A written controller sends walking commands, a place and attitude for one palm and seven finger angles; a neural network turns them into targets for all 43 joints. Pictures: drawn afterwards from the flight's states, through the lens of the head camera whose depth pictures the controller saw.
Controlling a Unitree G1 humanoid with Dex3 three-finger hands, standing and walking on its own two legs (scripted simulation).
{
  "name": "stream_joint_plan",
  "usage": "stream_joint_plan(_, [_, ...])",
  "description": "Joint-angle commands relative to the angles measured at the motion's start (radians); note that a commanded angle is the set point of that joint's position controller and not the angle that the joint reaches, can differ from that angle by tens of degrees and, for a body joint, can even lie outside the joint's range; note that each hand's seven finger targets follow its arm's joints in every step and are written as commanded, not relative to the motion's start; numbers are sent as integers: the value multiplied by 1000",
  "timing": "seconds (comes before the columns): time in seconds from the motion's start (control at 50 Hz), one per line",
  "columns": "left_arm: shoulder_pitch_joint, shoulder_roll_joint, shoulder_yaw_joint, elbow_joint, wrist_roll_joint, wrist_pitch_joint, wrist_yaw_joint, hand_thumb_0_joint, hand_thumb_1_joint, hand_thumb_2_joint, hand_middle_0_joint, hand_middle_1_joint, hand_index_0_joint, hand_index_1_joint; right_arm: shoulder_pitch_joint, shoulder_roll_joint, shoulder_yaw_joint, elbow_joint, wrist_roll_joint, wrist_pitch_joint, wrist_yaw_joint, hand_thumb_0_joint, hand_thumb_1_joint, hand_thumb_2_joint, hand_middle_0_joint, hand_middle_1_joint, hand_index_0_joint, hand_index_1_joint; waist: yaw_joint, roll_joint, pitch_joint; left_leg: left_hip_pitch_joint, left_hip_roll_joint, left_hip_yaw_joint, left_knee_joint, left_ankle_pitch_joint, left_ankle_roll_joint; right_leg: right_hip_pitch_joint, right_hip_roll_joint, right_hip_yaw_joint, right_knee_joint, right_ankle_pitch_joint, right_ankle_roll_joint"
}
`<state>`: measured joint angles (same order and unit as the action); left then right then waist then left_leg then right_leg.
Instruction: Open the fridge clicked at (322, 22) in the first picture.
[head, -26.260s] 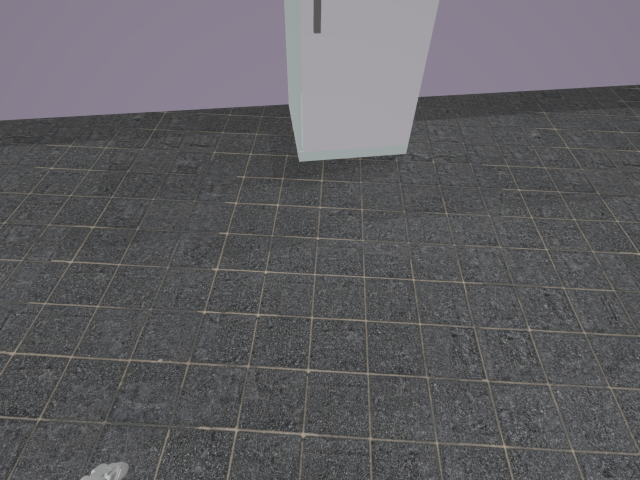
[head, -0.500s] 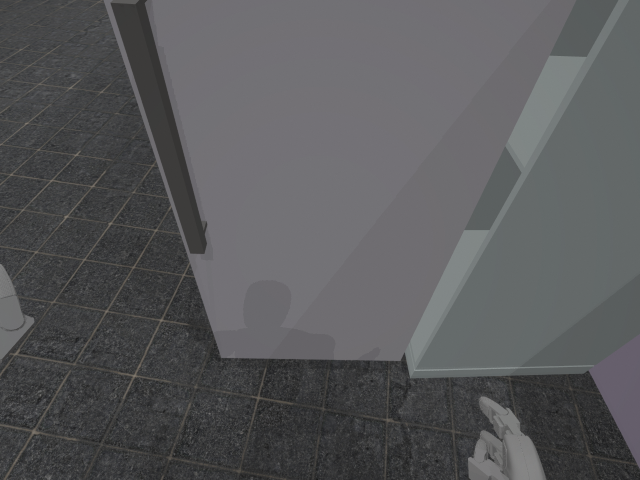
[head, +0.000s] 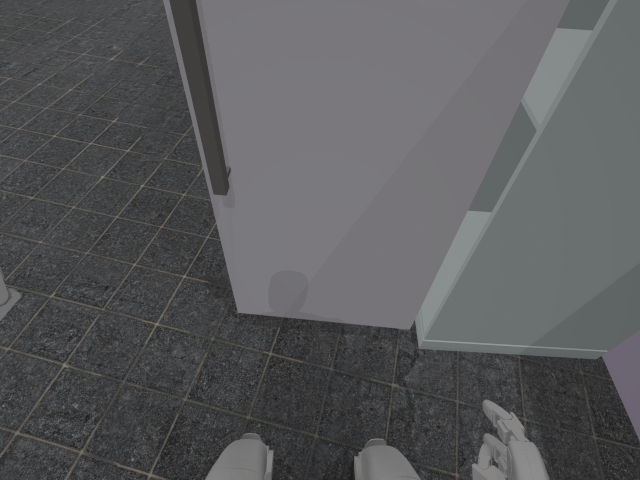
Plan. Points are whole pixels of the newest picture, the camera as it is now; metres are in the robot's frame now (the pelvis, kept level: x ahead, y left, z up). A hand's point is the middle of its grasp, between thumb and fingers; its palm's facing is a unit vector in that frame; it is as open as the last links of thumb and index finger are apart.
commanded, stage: stop stepping back and stand still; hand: left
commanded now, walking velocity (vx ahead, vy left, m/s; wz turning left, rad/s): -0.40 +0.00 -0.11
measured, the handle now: (206, 86) +0.63 +0.22 +0.15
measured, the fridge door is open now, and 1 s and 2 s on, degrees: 88 88 88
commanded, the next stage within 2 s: let the arm hang, fingers relaxed in 1.54 s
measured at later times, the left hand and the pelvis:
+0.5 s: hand out of the picture +0.05 +0.26 +0.22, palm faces +0.52 -0.75 -0.40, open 7.4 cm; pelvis -0.14 -0.01 +0.02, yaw -1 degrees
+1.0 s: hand out of the picture +0.06 +0.24 +0.21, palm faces +0.40 -0.77 -0.50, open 7.4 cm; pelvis -0.17 -0.01 +0.03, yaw -5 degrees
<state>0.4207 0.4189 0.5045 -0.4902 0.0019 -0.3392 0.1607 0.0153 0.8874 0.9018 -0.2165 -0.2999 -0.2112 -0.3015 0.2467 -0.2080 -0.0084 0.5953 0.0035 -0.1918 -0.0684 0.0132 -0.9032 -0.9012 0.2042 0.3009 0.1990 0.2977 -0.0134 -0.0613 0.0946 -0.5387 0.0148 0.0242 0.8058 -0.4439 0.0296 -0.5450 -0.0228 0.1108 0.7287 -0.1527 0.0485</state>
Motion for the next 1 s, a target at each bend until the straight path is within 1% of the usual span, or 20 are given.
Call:
stream_joint_plan(0.0, [-45,198,149,-191,-15,-48,8,0,900,900,-200,-300,-200,-300,-79,-125,-58,-131,-1,-48,1,0,-900,-900,200,300,200,300,25,86,-151,-252,42,-31,-180,-390,35,219,-15,147,-59,-376,-84])
stream_joint_plan(0.06, [-27,241,162,-245,-40,-49,8,0,900,900,-200,-300,-200,-300,-42,-83,-59,-57,-16,-17,25,0,-900,-900,200,300,200,300,0,-163,-239,238,-78,53,262,-111,-53,-197,-192,370,-466,-612,-173])
stream_joint_plan(0.1, [-63,268,173,-220,-39,-29,20,0,900,900,-200,-300,-200,-300,-17,-87,-55,-46,-27,23,24,0,-900,-900,200,300,200,300,-18,-311,-250,423,-76,36,412,-110,-55,-319,-220,306,-545,-665,-160])
stream_joint_plan(0.14, [-136,210,112,-206,-49,-7,17,0,900,900,-200,-300,-200,-300,-1,-105,-39,-73,-13,36,1,0,-900,-900,200,300,200,300,-53,-164,-179,433,-58,3,60,-199,-17,-272,-123,128,-390,-609,-75])
stream_joint_plan(0.16, [-168,193,107,-204,-48,-8,14,0,900,900,-200,-300,-200,-300,-9,-152,-42,-96,-13,26,-13,0,-900,-900,200,300,200,300,-56,89,-145,243,29,-149,-267,-368,50,-150,-23,47,-72,-561,-38])
stream_joint_plan(0.18, [-198,172,111,-243,-41,-16,20,0,900,900,-200,-300,-200,-300,-49,-194,-50,-131,-10,-4,-21,0,-900,-900,200,300,200,300,-45,492,-103,-88,308,-462,-638,-593,164,18,134,-145,547,-410,23])
stream_joint_plan(0.22, [-252,269,168,-253,-10,-24,13,0,900,900,-200,-300,-200,-300,-42,-131,-96,-115,2,-32,-1,0,-900,-900,200,300,200,300,-7,339,-123,-276,336,-449,-643,-453,192,85,119,-33,997,-322,25])
stream_joint_plan(0.26, [16,100,38,-78,-30,22,-4,0,900,900,-200,-300,-200,-300,-100,-152,-84,-96,16,-46,29,0,-900,-900,200,300,200,300,23,230,-126,-62,236,-172,-510,-316,107,0,87,-127,758,-300,8])
stream_joint_plan(0.36, [-4,153,27,-241,-38,52,36,0,900,900,-200,-300,-200,-300,-80,-114,-29,-106,-27,-13,9,0,-900,-900,200,300,200,300,15,308,-203,59,228,-80,-565,-283,-3,394,97,-255,-110,-408,-74])
stream_joint_plan(0.4, [-56,204,56,-240,-19,67,36,0,900,900,-200,-300,-200,-300,-64,-107,-34,-94,-28,6,8,0,-900,-900,200,300,200,300,10,80,-188,76,81,108,-173,-77,-40,382,-54,-28,-418,-324,-154])
stream_joint_plan(0.42, [-85,263,93,-230,-16,63,43,0,900,900,-200,-300,-200,-300,-76,-102,-30,-99,-27,15,10,0,-900,-900,200,300,200,300,14,-127,-167,-47,28,53,107,-2,-31,323,-279,377,-565,-272,-236])
stream_joint_plan(0.46, [-124,196,37,-61,-26,63,40,0,900,900,-200,-300,-200,-300,-49,-106,-26,-61,-10,-5,-3,0,-900,-900,200,300,200,300,7,-104,-154,-150,-2,-22,329,69,-57,359,-284,403,-525,-181,-233])
stream_joint_plan(0.52, [-130,157,-18,-37,-24,56,30,0,900,900,-200,-300,-200,-300,-71,-123,-32,-42,-4,3,-10,0,-900,-900,200,300,200,300,2,-11,-58,-114,25,-22,265,152,-59,318,-231,207,-449,48,-202])
stream_joint_plan(0.66, [-123,159,-22,-114,-11,50,45,0,900,900,-200,-300,-200,-300,-80,-110,-29,-78,-22,-21,-36,0,-900,-900,200,300,200,300,13,-28,-120,342,2,119,-327,62,2,168,-136,127,-418,-480,-192])
stream_joint_plan(0.68, [-119,171,-9,-146,-15,45,45,0,900,900,-200,-300,-200,-300,-61,-125,-34,-82,-18,-26,-37,0,-900,-900,200,300,200,300,0,51,-134,422,37,67,-403,34,20,128,-98,100,-301,-430,-164])
stream_joint_plan(0.72, [-86,175,12,-218,-20,26,51,0,900,900,-200,-300,-200,-300,-71,-161,-44,-112,-8,-29,-31,0,-900,-900,200,300,200,300,11,397,-158,561,327,-351,-537,80,131,-59,60,-101,83,-349,-73])
stream_joint_plan(0.76, [-15,212,56,-159,-14,34,37,0,900,900,-200,-300,-200,-300,-72,-130,-37,-85,-26,-15,-25,0,-900,-900,200,300,200,300,-8,316,-104,274,389,-426,-673,-276,181,25,21,-97,308,-351,-60])
stream_joint_plan(0.9, [51,161,35,-156,-9,72,36,0,900,900,-200,-300,-200,-300,-76,-135,-33,-100,-22,11,-11,0,-900,-900,200,300,200,300,5,289,-103,19,230,-40,-542,-253,51,447,46,-279,-141,-252,-57])
stream_joint_plan(0.94, [41,163,33,-136,-7,83,38,0,900,900,-200,-300,-200,-300,-62,-128,-31,-103,-23,24,-13,0,-900,-900,200,300,200,300,-4,185,-114,7,162,14,-372,-188,22,484,-3,-195,-284,-258,-82])
stream_joint_plan(0.98, [14,239,90,-116,-14,77,46,0,900,900,-200,-300,-200,-300,-50,-103,-28,-95,-22,33,-9,0,-900,-900,200,300,200,300,0,-133,-136,-53,39,88,14,-23,-21,434,-274,259,-460,-209,-219])
